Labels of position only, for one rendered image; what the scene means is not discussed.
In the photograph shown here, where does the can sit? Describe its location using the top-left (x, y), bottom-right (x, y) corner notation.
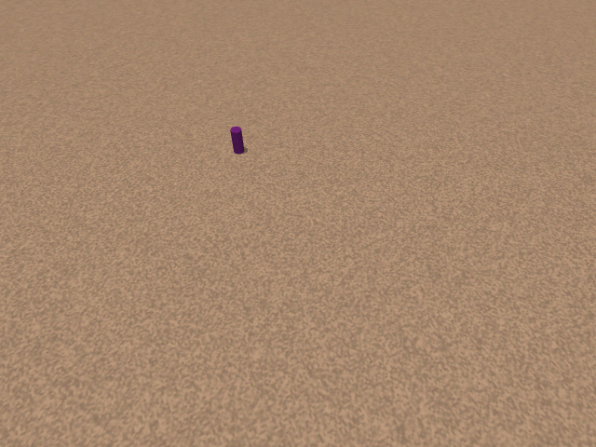
top-left (230, 127), bottom-right (244, 154)

